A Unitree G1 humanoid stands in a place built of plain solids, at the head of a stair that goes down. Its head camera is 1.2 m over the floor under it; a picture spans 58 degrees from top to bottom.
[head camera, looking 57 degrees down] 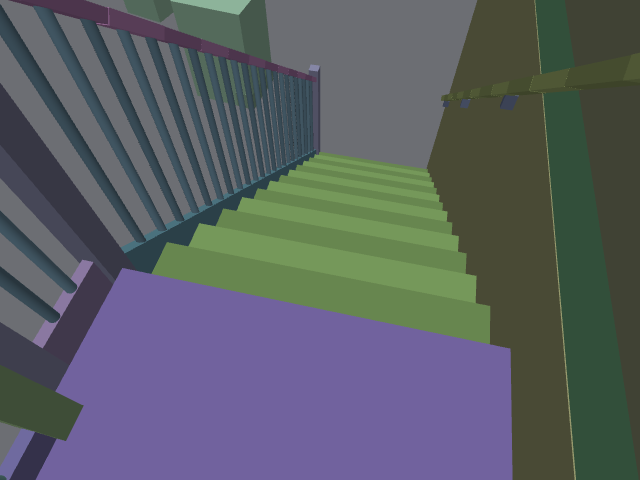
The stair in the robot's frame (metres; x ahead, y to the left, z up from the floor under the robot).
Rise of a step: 0.18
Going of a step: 0.22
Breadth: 1.20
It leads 13 degrees to the right of straight ahead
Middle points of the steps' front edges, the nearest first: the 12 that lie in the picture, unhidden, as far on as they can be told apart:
0.54 0.04 0.00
0.75 0.00 -0.18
0.97 -0.05 -0.35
1.18 -0.10 -0.53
1.39 -0.15 -0.70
1.61 -0.20 -0.88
1.82 -0.24 -1.06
2.03 -0.29 -1.23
2.24 -0.34 -1.41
2.45 -0.39 -1.59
2.67 -0.43 -1.76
2.88 -0.48 -1.94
